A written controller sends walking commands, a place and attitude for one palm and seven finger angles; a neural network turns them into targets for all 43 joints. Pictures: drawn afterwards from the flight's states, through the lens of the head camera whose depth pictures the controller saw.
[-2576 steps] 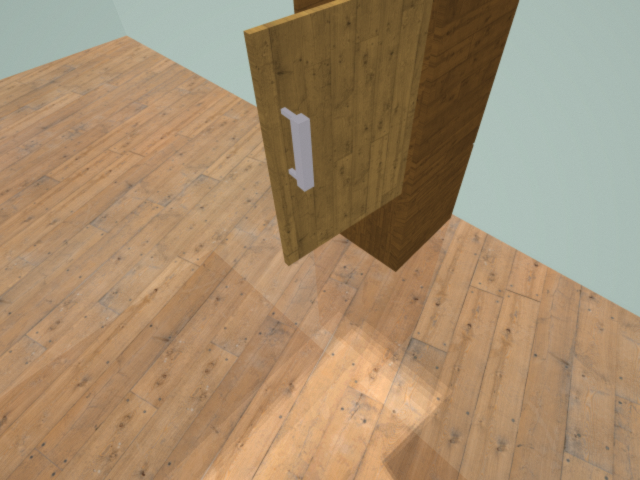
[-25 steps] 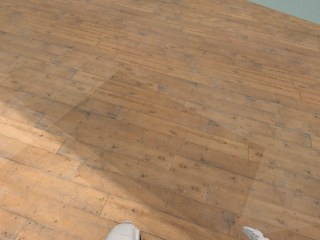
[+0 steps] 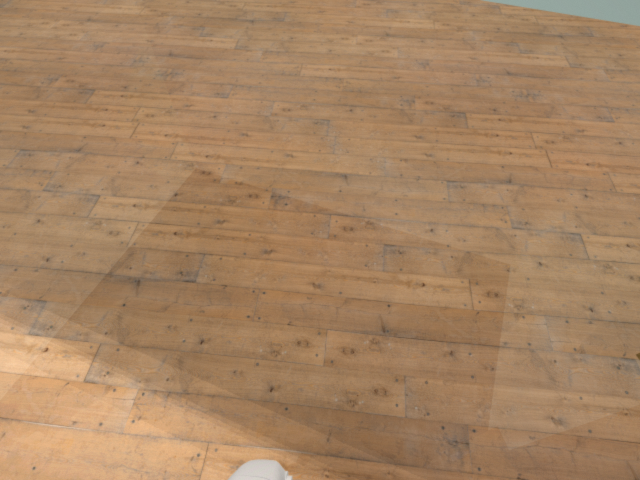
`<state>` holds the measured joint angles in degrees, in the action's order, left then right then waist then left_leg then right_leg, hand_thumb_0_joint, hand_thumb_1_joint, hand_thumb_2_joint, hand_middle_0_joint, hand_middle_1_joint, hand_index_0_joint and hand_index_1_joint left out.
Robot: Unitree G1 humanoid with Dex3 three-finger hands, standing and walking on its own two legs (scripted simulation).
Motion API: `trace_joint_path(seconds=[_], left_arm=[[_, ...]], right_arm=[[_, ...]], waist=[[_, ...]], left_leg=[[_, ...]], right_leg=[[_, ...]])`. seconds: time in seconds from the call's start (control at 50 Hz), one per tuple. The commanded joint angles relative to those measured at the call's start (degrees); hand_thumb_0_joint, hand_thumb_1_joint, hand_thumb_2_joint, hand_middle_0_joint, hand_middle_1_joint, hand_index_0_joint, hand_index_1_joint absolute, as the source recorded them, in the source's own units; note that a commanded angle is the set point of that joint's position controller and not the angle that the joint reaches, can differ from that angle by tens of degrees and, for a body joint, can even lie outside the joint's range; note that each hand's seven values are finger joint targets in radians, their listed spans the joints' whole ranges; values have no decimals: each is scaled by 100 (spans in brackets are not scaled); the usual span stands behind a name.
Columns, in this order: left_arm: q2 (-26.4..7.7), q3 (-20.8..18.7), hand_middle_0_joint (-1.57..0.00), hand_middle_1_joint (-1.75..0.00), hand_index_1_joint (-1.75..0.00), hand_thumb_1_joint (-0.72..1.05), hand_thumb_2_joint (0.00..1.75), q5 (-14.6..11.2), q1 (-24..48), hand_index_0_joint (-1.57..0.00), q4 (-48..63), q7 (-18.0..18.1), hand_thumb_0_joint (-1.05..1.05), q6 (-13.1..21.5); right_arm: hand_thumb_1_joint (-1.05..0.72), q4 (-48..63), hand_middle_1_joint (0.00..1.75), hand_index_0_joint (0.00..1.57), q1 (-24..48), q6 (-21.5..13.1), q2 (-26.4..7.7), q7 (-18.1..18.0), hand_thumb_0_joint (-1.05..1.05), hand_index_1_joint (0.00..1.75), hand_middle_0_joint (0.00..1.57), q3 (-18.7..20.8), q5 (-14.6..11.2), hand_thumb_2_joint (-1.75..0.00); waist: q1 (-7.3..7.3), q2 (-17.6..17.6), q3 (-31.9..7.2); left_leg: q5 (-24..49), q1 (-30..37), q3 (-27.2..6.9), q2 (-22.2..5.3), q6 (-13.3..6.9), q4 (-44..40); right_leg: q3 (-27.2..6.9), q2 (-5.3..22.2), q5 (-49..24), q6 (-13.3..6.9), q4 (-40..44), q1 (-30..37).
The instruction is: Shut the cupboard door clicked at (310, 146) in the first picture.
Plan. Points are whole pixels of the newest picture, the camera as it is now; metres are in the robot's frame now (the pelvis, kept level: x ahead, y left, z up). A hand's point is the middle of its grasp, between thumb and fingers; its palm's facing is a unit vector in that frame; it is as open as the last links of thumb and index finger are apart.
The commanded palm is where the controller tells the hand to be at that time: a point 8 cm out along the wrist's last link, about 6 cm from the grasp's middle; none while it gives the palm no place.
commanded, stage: turn to face it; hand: left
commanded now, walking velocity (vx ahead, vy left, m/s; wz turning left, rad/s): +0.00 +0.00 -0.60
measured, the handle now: out of the picture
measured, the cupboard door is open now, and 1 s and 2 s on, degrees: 35 35 35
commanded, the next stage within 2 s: take the last steps up to it in 1.92 s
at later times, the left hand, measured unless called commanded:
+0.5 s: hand (216, 414) +0.21 +0.18 -0.16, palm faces -0.30 -0.91 -0.29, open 7.4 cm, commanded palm none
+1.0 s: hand (227, 393) +0.25 +0.18 -0.17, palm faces -0.54 -0.83 -0.17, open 7.4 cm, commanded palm none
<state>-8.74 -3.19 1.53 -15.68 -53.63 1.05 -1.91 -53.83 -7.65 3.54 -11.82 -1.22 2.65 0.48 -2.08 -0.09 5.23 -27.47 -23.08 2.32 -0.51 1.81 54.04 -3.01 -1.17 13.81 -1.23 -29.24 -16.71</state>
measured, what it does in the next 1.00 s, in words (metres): steps on the spot, turning right: left foot, then right foot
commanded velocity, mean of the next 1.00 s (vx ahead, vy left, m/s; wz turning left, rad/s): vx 0.00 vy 0.00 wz -0.60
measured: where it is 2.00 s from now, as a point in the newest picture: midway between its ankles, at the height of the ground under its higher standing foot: outside the picture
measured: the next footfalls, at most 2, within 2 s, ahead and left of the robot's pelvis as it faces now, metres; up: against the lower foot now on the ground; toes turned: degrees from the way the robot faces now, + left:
left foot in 0.12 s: +0.05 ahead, +0.14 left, +0.00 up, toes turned -3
right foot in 0.48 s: +0.01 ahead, -0.12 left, +0.00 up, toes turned -20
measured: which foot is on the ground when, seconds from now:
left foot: up 0.00-0.10, down 0.12-0.46, up 0.48-0.78, down 0.80-1.00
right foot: down 0.00-0.12, up 0.14-0.46, down 0.48-0.80, up 0.82-1.00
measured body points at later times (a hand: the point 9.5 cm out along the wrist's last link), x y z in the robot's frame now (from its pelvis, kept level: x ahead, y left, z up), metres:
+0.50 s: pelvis +0.02 +0.01 -0.02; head +0.06 -0.01 +0.43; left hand +0.23 +0.23 -0.13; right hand -0.02 -0.25 -0.16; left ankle +0.01 +0.14 -0.73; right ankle -0.03 -0.11 -0.74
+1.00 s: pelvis +0.05 +0.05 +0.00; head +0.12 +0.06 +0.45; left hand +0.27 +0.22 -0.16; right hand -0.03 -0.20 -0.11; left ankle +0.11 +0.13 -0.74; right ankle -0.06 -0.05 -0.64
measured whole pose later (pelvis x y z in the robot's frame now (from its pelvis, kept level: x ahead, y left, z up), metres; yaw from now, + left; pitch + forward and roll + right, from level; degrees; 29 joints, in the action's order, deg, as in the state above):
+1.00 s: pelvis +0.05 +0.05 +0.00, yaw -35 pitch +0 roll -3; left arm -15.7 -5.1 1.1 -9.6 -50.4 -2.1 -5.2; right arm -48.9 -12.7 0.7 -11.0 -1.9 0.1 1.8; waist -0.4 2.0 5.6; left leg -15.7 -14.5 9.3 -6.4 -1.6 29.8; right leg 0.9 0.2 25.1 3.4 -65.3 -28.0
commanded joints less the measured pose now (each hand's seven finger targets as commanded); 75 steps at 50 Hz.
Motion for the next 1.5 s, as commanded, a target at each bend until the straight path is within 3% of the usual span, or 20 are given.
trace_joint_path(seconds=[0.0, 0.06, 0.1, 0.12, 0.22, 0.4, 0.42, 0.46, 0.58, 0.72, 0.74, 0.78, 0.8, 0.9, 1.14, 1.2, 1.22, 1.26, 1.36, 1.48], left_arm=[[-1357, -428, -20, -30, -30, 90, 90, 20, -219, -20, 319, 60, 0, 59], [-1261, -412, -20, -30, -30, 90, 90, -41, 318, -20, 439, 5, 0, -12], [-760, -295, -20, -30, -30, 90, 90, -121, 396, -20, 696, -94, 0, -47], [-943, -293, -20, -30, -30, 90, 90, -60, 602, -20, 757, -103, 0, -73], [-923, -284, -20, -30, -30, 90, 90, -34, 657, -20, 676, -283, 0, -183], [-997, -209, -20, -30, -30, 90, 90, -45, 621, -20, 814, -323, 0, -69], [-1239, -261, -20, -30, -30, 90, 90, -23, 173, -20, 693, -298, 0, -6], [-2123, -423, -20, -30, -30, 90, 90, -39, -343, -20, 523, -128, 0, 84], [-1605, -291, -20, -30, -30, 90, 90, -6, 733, -20, 919, -8, 0, 40], [-1660, -364, -20, -30, -30, 90, 90, 2, 821, -20, 915, -93, 0, -26], [-1540, -339, -20, -30, -30, 90, 90, -43, 914, -20, 936, -95, 0, -52], [-947, -220, -20, -30, -30, 90, 90, -115, 691, -20, 1103, -165, 0, -98], [-1146, -240, -20, -30, -30, 90, 90, -56, 873, -20, 1114, -175, 0, -101], [-1004, -282, -20, -30, -30, 90, 90, -24, 729, -20, 805, -341, 0, -161], [-834, -195, -20, -30, -30, 90, 90, -42, 1006, -20, 914, -335, 0, -142], [-1108, -274, -20, -30, -30, 90, 90, -23, 236, -20, 686, -284, 0, -66], [-1681, -358, -20, -30, -30, 90, 90, 32, -112, -20, 600, -215, 0, 28], [-2064, -411, -20, -30, -30, 90, 90, -64, -324, -20, 530, -67, 0, 39], [-1455, -284, -20, -30, -30, 90, 90, -34, 726, -20, 828, -5, 0, 81], [-1627, -356, -20, -30, -30, 90, 90, 16, 409, -20, 718, -60, 0, 65]], right_arm=[[-90, 571, 30, 20, 101, -246, -252, -63, 0, 30, 20, 76, -53, -90], [-90, 380, 30, 20, -642, -302, -386, -109, 0, 30, 20, 106, -57, -90], [-90, 434, 30, 20, -890, -385, -1296, -151, 0, 30, 20, 250, 79, -90], [-90, 472, 30, 20, -899, -332, -1363, -171, 0, 30, 20, 250, 126, -90], [-90, 698, 30, 20, -333, -318, -1088, -177, 0, 30, 20, 139, 160, -90], [-90, 624, 30, 20, -540, -278, -1358, -51, 0, 30, 20, 285, 98, -90], [-90, 673, 30, 20, -484, -278, -1293, -18, 0, 30, 20, 297, 50, -90], [-90, 1065, 30, 20, -164, -206, -767, -10, 0, 30, 20, 164, 19, -90], [-90, 808, 30, 20, -268, -156, -790, 17, 0, 30, 20, 137, 23, -90], [-90, 774, 30, 20, -694, -263, -658, -17, 0, 30, 20, 129, -19, -90], [-90, 685, 30, 20, -994, -322, -778, -36, 0, 30, 20, 144, -21, -90], [-90, 728, 30, 20, -1249, -398, -1734, -77, 0, 30, 20, 310, 100, -90], [-90, 775, 30, 20, -1186, -365, -1704, -92, 0, 30, 20, 269, 133, -90], [-90, 900, 30, 20, -591, -395, -1085, -159, 0, 30, 20, 98, 137, -90], [-90, 562, 30, 20, -853, -334, -1280, -43, 0, 30, 20, 273, 131, -90], [-90, 593, 30, 20, -612, -292, -1250, 7, 0, 30, 20, 287, 70, -90], [-90, 755, 30, 20, -553, -263, -871, 39, 0, 30, 20, 222, 12, -90], [-90, 1007, 30, 20, -233, -138, -840, 4, 0, 30, 20, 150, 31, -90], [-90, 735, 30, 20, -373, -151, -794, 36, 0, 30, 20, 169, 43, -90], [-90, 849, 30, 20, -197, -196, -601, 15, 0, 30, 20, 133, 12, -90]], waist=[[-70, 766, -1122], [349, 640, -1005], [438, -1787, -873], [502, -1569, -592], [164, -1006, -304], [119, -968, -790], [-100, -409, -1022], [-320, 1713, -1061], [213, 1148, -740], [381, 943, -774], [550, 710, -886], [556, -2162, -1029], [622, -1530, -876], [261, -1013, -598], [403, -1217, -729], [-39, -458, -886], [-219, 1138, -970], [-274, 1375, -737], [248, 1117, -715], [101, 798, -826]], left_leg=[[173, -150, -124, 28, 81, -1222], [1465, 1383, -132, -16, 43, -2935], [2366, 2270, -2154, -2117, -721, -3882], [2624, 1668, -2304, -2596, -1185, -3877], [3989, 1493, -650, -1812, -1043, -3359], [3751, 1419, 156, -1743, -551, -2242], [3144, 1031, 428, -1472, -282, -1442], [-1056, -1035, 346, -337, 193, 936], [238, -691, -144, -518, 288, 774], [925, 733, 49, -72, 206, -1830], [1470, 1485, -27, -166, 180, -2697], [2063, 2138, -2409, -2534, -753, -3840], [2194, 1566, -2425, -2792, -1123, -3789], [3822, 1670, -454, -1801, -836, -3366], [3461, 1706, 306, -2241, -856, -2995], [2450, 841, 814, -1854, -320, -1849], [690, -159, 1181, -1133, 55, -574], [-873, -1207, 92, -559, 184, 1216], [475, -896, -172, -587, 306, 1024], [291, -392, -40, -250, 310, -545]], right_leg=[[-1638, 1294, -3321, -929, 403, 1473], [-1455, 857, -2134, -432, 76, 228], [-204, -286, 1416, 177, -1525, -1518], [-34, -103, 2139, 247, -2595, -1454], [269, 221, 1433, 413, -3212, -1365], [844, 45, 12, 185, -172, 462], [555, 277, -805, 92, 534, 1229], [-2098, 2399, -4011, -1007, 776, 1937], [-931, 1392, -2716, -873, 635, 839], [-1458, 1074, -1712, -621, 270, 16], [-1323, 862, -1306, -372, -63, -430], [127, -312, 2238, 305, -2366, -1751], [-122, 7, 2276, 258, -3317, -1563], [233, 267, 1172, 482, -3867, -1627], [768, 293, 1068, 280, -1368, -493], [708, 287, -360, 67, 248, 959], [-906, 1432, -1239, -353, 1000, 1626], [-2101, 2453, -2655, -1212, 1066, 1199], [-1024, 1356, -2168, -851, 837, 750], [-1498, 1294, -2007, -979, 697, 776]])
